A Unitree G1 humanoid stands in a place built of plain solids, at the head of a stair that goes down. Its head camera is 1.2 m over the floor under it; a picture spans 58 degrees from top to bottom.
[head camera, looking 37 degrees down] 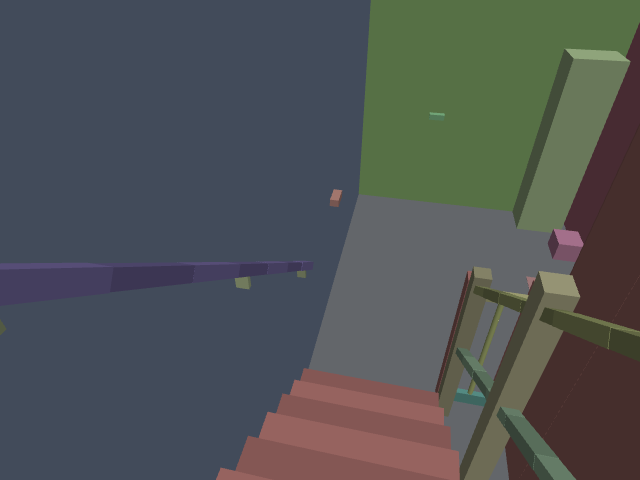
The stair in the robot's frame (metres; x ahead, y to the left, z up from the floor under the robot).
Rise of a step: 0.18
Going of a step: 0.22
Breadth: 0.90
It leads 12 degrees to the right of straight ahead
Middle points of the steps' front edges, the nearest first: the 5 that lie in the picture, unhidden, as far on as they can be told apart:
0.86 -0.14 -0.54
1.08 -0.18 -0.72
1.29 -0.23 -0.90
1.51 -0.28 -1.09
1.73 -0.33 -1.27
